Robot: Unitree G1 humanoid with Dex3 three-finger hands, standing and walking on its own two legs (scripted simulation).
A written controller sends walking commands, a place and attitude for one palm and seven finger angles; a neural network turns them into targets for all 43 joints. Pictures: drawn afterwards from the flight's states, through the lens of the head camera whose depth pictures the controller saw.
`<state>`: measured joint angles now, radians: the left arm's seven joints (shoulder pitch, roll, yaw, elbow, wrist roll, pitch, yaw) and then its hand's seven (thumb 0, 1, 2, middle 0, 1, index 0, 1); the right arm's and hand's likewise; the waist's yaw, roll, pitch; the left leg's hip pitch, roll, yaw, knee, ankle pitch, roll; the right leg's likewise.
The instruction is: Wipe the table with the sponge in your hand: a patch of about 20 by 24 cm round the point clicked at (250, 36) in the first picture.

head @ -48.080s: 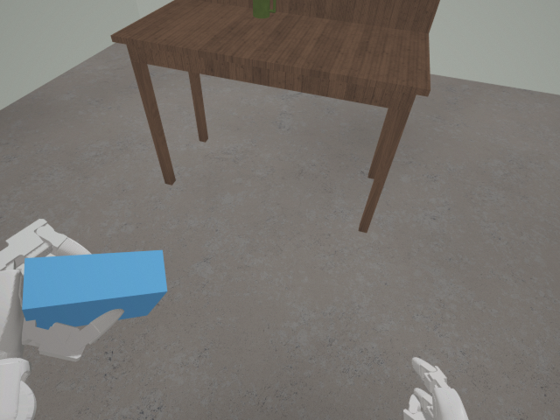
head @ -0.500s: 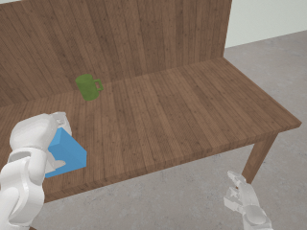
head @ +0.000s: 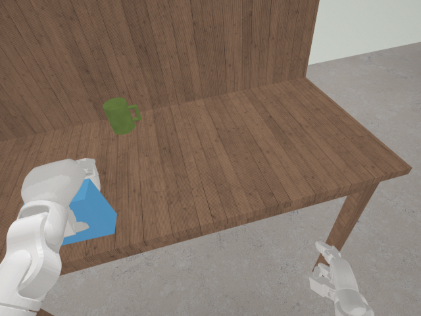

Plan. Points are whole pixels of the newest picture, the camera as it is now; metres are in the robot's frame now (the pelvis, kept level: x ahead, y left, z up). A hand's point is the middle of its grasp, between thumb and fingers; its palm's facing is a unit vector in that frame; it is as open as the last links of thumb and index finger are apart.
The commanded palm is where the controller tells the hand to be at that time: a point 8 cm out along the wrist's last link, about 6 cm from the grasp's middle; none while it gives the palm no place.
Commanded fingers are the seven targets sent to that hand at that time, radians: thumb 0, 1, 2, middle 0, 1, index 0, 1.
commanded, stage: move the sponge above the wiping area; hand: left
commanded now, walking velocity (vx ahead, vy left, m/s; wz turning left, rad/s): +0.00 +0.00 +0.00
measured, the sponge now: (79, 219) +0.24 +0.31 +0.08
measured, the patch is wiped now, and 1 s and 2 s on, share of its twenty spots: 0.00 0.00 0.00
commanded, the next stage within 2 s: none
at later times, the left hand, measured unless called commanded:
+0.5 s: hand (77, 191) +0.27 +0.31 +0.12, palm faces +0.05 -0.08 -1.00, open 9.2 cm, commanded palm +0.24 +0.31 +0.20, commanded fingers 0.00 0.10 1.30 -1.20 -1.60 -1.20 -1.60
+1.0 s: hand (83, 182) +0.30 +0.32 +0.11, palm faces +0.00 -0.05 -1.00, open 9.2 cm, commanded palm +0.27 +0.31 +0.18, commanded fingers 0.00 0.10 1.30 -1.20 -1.60 -1.20 -1.60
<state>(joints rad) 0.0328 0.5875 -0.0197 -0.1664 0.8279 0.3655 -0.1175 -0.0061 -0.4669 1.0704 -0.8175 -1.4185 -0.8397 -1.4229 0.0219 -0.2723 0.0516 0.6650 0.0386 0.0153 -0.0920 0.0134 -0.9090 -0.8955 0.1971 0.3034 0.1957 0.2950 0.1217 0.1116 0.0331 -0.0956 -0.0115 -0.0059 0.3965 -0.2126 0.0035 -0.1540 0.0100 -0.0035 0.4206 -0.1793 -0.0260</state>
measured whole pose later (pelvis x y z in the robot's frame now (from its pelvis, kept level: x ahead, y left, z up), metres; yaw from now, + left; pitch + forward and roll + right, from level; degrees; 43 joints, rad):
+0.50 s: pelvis +0.01 +0.01 +0.00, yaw +0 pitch -4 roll +0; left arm -0.02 0.55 -0.04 -0.10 0.86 0.35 -0.08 -0.01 -0.47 1.07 -0.82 -1.42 -0.84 -1.42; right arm 0.03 -0.26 0.05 0.67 0.04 0.03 -0.07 0.01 -0.91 -0.90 0.20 0.30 0.20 0.30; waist 0.12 0.10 0.02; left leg -0.09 -0.02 0.00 0.37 -0.21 0.02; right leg -0.14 0.00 0.00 0.39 -0.18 -0.01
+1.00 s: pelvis +0.02 +0.00 +0.00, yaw +1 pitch -2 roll +0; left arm -0.12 0.56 -0.03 0.08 0.89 0.32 -0.06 -0.01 -0.47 1.07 -0.82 -1.42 -0.84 -1.42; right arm 0.05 -0.26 0.04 0.69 0.05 0.04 -0.08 0.01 -0.91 -0.90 0.20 0.30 0.20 0.30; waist 0.10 0.09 0.02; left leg -0.10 -0.01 -0.02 0.36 -0.22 0.01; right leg -0.15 0.01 -0.01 0.37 -0.18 -0.02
